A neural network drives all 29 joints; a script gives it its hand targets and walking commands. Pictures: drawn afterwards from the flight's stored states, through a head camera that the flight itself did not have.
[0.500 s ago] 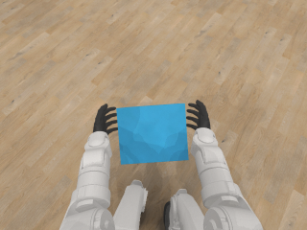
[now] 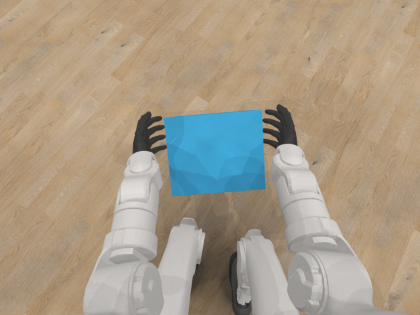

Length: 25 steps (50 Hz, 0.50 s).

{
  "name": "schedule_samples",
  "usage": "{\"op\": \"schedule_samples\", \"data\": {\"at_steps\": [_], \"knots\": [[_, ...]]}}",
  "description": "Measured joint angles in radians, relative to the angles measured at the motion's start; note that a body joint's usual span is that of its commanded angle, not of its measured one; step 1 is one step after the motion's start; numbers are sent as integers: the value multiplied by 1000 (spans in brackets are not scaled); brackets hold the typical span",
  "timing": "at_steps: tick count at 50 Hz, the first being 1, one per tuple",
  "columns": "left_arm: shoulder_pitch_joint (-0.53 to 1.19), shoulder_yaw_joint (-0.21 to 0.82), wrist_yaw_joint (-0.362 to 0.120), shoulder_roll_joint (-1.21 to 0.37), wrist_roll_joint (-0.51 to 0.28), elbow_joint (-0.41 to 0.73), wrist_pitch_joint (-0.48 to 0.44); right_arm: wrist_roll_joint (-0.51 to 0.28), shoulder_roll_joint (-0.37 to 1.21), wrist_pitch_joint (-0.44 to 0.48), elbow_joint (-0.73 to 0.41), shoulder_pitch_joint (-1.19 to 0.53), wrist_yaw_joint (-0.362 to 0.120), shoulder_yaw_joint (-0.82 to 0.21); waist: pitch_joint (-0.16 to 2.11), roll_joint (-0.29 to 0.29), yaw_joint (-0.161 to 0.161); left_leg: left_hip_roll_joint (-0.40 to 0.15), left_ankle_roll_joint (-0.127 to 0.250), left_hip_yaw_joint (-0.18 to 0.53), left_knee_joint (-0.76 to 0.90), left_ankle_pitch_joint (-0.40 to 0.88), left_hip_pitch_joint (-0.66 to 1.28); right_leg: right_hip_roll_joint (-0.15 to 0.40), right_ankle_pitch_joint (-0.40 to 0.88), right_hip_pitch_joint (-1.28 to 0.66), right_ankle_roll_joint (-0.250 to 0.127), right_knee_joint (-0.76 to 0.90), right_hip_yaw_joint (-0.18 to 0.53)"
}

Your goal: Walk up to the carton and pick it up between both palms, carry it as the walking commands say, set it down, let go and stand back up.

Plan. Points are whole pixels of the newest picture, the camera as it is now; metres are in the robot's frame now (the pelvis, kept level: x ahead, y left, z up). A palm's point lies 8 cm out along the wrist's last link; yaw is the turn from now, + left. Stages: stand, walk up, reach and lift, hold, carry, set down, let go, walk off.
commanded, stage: set down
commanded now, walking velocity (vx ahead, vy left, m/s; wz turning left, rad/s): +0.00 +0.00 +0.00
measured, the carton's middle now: (214, 148) +0.46 +0.04 -0.17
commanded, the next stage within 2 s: none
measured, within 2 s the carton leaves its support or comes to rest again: neither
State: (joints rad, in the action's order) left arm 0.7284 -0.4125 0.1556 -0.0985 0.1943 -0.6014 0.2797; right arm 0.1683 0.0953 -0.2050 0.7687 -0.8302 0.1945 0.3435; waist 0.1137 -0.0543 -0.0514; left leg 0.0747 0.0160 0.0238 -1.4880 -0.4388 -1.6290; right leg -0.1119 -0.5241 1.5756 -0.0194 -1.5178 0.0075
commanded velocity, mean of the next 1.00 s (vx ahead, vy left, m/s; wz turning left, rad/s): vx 0.00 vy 0.00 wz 0.00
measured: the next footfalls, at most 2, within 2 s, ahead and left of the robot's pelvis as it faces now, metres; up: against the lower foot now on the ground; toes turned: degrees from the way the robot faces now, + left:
none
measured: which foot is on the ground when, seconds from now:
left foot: down 0.00-1.00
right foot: down 0.00-1.00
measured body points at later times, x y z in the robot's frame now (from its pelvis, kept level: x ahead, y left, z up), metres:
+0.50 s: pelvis -0.02 +0.01 -0.07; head +0.25 +0.04 +0.29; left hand +0.44 +0.19 -0.17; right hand +0.48 -0.08 -0.16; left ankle +0.11 +0.10 -0.54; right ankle +0.08 -0.10 -0.54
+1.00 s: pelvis -0.03 +0.00 -0.14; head +0.28 +0.03 +0.19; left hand +0.47 +0.19 -0.25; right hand +0.50 -0.08 -0.25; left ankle +0.11 +0.10 -0.54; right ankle +0.08 -0.10 -0.54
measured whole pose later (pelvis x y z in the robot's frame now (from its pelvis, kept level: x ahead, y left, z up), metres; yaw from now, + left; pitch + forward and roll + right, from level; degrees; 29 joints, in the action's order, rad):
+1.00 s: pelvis -0.03 +0.00 -0.14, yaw -1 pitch +39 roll +0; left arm 1.12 -0.43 0.14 0.04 0.17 -0.68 0.33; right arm 0.13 -0.01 -0.28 0.82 -1.21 0.25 0.35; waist -0.08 -0.06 -0.07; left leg 0.06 0.01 -0.01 -1.92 -0.47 -2.13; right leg -0.13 -0.57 2.08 -0.01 -1.97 -0.02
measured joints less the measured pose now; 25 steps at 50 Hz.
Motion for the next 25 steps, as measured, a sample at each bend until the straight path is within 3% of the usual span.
{"op": "schedule_samples", "data": {"at_steps": [14,25], "knots": [[106,2,46,6,-3,4,26,-5,-49,-17,35,-122,-21,24,-29,3,-1,1,18,-16,-149,-19,-178,-2,-24,170,22,-144,-3],[179,7,77,31,-16,-3,37,-26,-61,-35,28,-183,7,10,-56,-2,-5,-3,17,-24,-245,-28,-303,-7,-37,296,24,-245,-8]]}}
